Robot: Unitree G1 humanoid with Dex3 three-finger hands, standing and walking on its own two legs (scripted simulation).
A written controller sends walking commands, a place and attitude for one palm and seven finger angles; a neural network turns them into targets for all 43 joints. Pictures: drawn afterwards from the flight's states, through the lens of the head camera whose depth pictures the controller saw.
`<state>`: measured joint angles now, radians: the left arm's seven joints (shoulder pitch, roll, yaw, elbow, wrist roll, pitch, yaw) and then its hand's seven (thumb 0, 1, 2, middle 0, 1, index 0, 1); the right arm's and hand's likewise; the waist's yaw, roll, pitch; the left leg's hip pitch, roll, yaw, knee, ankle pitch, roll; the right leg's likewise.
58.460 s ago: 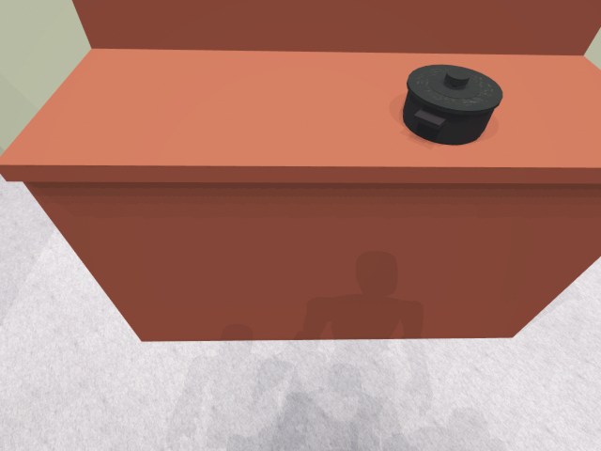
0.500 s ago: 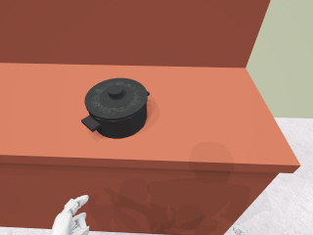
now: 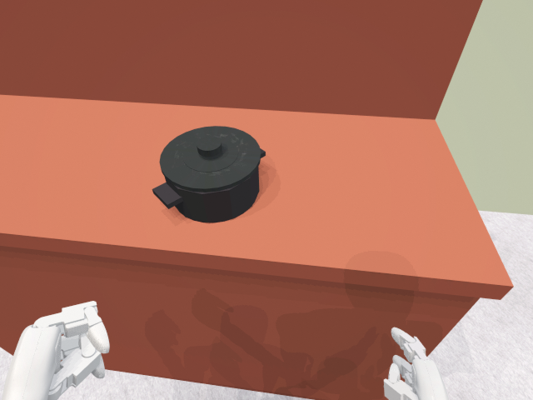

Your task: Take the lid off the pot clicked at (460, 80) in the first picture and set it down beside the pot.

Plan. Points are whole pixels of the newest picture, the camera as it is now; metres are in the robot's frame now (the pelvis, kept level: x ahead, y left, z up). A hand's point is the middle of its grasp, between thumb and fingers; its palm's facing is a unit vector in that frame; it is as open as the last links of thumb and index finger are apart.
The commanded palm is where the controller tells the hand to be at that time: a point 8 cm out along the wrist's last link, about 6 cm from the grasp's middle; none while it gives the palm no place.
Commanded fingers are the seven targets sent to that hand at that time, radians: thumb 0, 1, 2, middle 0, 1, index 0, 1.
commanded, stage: raise the hand higher, near the body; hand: left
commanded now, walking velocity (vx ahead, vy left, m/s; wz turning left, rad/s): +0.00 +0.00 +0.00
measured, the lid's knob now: (209, 146) +0.48 +0.17 +0.15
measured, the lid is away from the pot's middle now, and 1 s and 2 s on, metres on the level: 0.01 0.01 0.01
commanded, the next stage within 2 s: reach forward and open the fingers in 0.80 s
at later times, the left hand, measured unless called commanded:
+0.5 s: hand (91, 297) +0.18 +0.23 +0.15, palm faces +0.32 -0.84 -0.44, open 3.1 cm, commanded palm +0.12 +0.27 +0.18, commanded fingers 0.00 0.90 0.90 -1.30 -1.50 -1.30 -1.50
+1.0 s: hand (83, 249) +0.21 +0.23 +0.20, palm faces +0.39 -0.57 -0.73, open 3.0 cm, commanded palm +0.16 +0.27 +0.23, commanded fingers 0.00 0.73 1.03 -1.26 -1.29 -1.26 -1.29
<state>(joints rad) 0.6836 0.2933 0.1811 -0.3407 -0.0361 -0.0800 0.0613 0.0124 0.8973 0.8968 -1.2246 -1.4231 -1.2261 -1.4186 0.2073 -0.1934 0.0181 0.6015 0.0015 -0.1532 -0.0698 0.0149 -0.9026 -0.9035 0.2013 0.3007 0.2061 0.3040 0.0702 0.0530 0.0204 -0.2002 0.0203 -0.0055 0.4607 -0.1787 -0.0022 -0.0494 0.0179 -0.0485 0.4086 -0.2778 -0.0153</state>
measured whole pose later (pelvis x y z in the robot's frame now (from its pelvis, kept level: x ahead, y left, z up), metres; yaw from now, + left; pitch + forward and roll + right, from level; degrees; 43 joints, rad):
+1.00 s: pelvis +0.02 +0.00 +0.00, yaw -1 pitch -3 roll +0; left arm 0.46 0.46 0.31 -0.64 0.26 -0.03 0.08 0.01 0.87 0.91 -1.30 -1.48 -1.30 -1.48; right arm 0.17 -0.23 0.02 0.57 0.00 -0.06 -0.03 0.02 -0.90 -0.90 0.20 0.30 0.21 0.30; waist 0.10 0.07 0.01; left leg -0.23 0.02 0.02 0.49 -0.22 0.00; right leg -0.09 0.01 -0.02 0.46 -0.32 -0.01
